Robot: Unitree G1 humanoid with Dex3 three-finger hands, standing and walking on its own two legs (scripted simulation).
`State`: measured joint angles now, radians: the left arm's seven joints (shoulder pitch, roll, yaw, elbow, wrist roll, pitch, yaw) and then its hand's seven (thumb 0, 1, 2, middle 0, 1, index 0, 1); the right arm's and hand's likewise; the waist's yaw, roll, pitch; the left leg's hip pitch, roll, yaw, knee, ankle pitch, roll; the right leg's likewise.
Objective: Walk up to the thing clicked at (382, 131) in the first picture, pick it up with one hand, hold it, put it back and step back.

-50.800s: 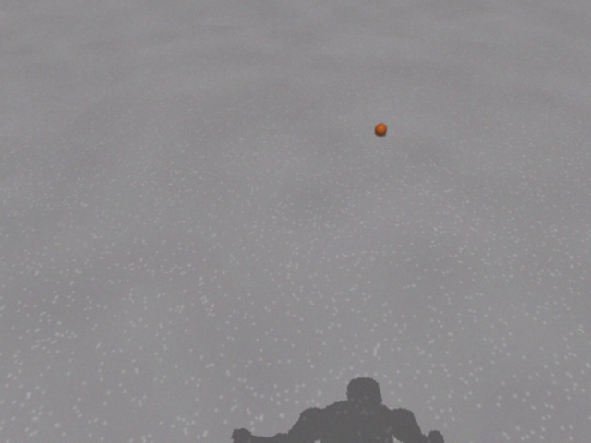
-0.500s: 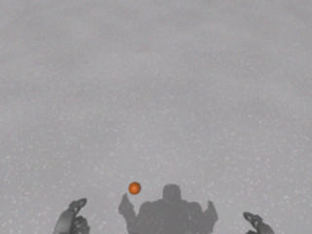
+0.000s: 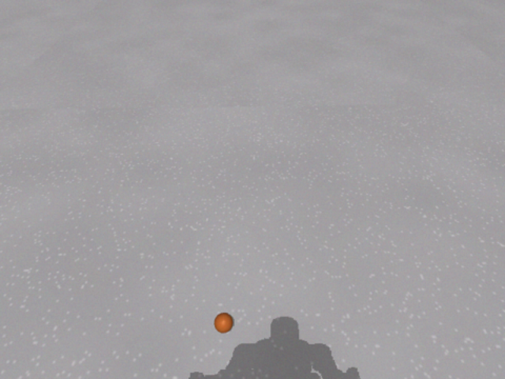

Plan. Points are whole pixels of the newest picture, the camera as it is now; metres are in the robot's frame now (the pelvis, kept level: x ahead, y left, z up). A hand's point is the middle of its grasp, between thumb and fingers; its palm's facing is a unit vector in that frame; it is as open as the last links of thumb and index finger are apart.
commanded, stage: stand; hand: left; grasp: from above
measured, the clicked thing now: (223, 322) +0.47 +0.16 -0.74
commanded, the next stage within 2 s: step back in 1.86 s
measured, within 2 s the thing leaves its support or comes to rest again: neither
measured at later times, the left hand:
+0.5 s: hand out of the picture +0.06 +0.23 -0.15, palm faces +0.02 -0.94 -0.33, open 7.4 cm
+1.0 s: hand out of the picture +0.07 +0.22 -0.15, palm faces +0.02 -0.94 -0.33, open 7.4 cm
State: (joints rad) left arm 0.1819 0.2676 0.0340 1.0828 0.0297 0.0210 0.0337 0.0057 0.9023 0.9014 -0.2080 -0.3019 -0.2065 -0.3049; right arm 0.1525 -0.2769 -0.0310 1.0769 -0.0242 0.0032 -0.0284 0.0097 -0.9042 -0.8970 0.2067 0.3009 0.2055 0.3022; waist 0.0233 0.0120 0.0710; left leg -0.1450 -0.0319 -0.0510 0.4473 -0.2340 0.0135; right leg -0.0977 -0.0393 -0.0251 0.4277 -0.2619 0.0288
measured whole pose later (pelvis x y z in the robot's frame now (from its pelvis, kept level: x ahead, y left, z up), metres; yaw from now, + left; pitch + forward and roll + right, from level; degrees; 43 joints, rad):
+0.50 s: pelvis -0.01 -0.01 +0.01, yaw +0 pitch -4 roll +0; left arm 0.12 0.30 0.03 1.15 0.03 0.01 0.02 0.00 0.90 0.90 -0.21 -0.30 -0.21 -0.30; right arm 0.13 -0.31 -0.02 1.14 -0.02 0.00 -0.02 0.01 -0.90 -0.90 0.21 0.30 0.21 0.30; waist 0.01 0.02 0.06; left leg -0.10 -0.01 -0.06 0.36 -0.18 0.00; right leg -0.06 -0.02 -0.03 0.34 -0.20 0.01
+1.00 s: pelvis +0.00 -0.02 +0.01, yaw +0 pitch -3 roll +0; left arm 0.10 0.31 0.03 1.16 0.02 0.00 0.01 0.00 0.90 0.90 -0.21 -0.30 -0.21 -0.30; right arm 0.12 -0.32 0.00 1.15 -0.01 0.00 -0.02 0.01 -0.90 -0.90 0.21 0.30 0.21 0.30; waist 0.01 0.02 0.06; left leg -0.10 0.00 -0.06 0.34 -0.18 -0.02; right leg -0.06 -0.01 -0.04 0.33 -0.21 0.00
